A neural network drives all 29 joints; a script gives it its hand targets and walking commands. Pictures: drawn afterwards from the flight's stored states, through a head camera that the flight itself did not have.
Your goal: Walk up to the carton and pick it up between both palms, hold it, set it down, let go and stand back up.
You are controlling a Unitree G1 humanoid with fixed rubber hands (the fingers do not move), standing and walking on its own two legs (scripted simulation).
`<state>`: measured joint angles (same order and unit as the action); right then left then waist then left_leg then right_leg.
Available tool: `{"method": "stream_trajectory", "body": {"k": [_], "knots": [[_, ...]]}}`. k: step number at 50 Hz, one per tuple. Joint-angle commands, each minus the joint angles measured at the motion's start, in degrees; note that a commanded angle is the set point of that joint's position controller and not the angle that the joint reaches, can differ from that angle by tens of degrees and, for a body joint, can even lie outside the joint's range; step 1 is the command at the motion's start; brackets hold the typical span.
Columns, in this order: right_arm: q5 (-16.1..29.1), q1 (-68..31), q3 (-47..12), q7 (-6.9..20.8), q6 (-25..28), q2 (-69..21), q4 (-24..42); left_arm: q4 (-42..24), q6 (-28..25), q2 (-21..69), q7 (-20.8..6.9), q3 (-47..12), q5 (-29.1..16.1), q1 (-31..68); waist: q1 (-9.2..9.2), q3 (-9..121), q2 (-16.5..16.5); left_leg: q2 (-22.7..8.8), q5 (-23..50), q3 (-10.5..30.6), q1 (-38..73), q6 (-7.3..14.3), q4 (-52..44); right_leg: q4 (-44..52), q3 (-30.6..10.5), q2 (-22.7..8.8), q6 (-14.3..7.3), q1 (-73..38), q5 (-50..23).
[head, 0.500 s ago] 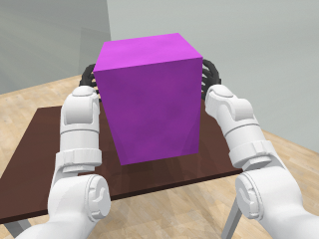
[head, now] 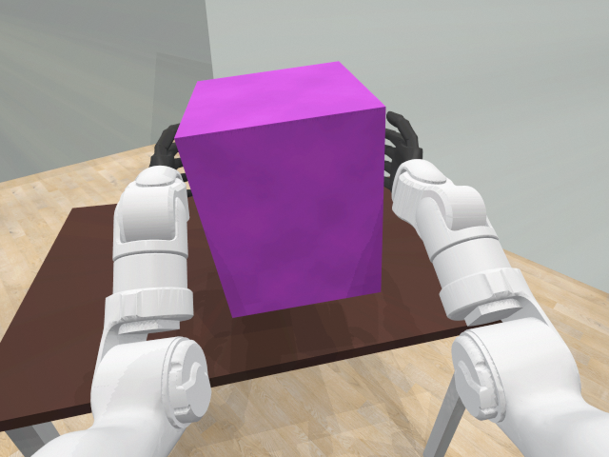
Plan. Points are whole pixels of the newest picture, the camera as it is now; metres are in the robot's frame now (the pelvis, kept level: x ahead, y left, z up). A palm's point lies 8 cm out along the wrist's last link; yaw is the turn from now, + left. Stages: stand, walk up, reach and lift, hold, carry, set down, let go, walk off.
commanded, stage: hold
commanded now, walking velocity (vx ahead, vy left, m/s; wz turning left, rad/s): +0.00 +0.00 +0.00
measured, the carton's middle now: (287, 184) +0.40 +0.02 +0.25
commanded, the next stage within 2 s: none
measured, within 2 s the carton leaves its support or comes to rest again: neither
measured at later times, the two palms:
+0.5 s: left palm (165, 180) +0.37 +0.16 +0.28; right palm (405, 169) +0.36 -0.13 +0.29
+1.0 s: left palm (166, 180) +0.37 +0.16 +0.27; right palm (405, 167) +0.36 -0.13 +0.29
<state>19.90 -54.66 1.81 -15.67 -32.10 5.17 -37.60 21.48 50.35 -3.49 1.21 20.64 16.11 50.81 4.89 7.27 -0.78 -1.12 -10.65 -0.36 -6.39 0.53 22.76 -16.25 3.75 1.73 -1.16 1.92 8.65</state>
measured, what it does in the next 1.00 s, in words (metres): stands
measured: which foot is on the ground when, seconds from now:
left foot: down 0.00-1.00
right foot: down 0.00-1.00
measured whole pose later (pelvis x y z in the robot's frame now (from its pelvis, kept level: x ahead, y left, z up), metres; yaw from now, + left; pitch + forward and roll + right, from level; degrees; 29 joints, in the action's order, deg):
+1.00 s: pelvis +0.00 +0.00 +0.00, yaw +0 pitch -5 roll -2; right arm 20.6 -56.0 1.4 -16.3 -33.3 5.8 -39.0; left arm 23.7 50.1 -4.0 1.2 20.6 15.5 51.6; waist 4.7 8.5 -0.5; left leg -1.0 -10.7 0.7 -7.4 0.3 23.1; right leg -16.5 2.8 2.3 -1.4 2.8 8.7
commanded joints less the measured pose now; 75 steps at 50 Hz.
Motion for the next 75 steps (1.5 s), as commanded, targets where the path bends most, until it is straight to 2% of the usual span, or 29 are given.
{"method": "stream_trajectory", "body": {"k": [1,25,56,75], "knots": [[8.49,-51.65,-17.09,6.47,0.73,-36.80,18.26,-8.69,-5.30,35.75,-9.40,-25.16,-12.08,45.23,0.63,18.97,4.39,2.66,12.07,1.13,3.80,-2.49,-3.08,0.83,-3.10,2.34,3.07,-6.06,-10.57],[8.34,-52.80,-16.17,6.73,0.21,-36.86,16.51,-6.61,-5.69,35.84,-9.25,-24.46,-12.38,47.05,0.39,18.45,4.21,2.42,9.10,1.34,2.43,-2.20,-3.66,1.10,-3.38,2.40,2.83,-4.90,-7.72],[9.91,-52.56,-16.93,6.34,-0.46,-36.92,17.24,-7.49,-5.88,35.77,-8.89,-24.71,-13.04,47.05,0.26,19.78,4.29,2.74,11.21,1.74,3.05,-2.38,-2.90,0.97,-3.78,2.45,3.06,-4.94,-10.33],[10.00,-52.48,-16.90,6.45,-0.84,-36.87,17.12,-7.51,-5.71,36.04,-8.86,-24.87,-13.13,47.50,0.34,19.33,4.32,2.61,10.69,2.01,2.99,-2.48,-2.97,1.16,-3.77,2.57,2.91,-4.36,-9.38]]}}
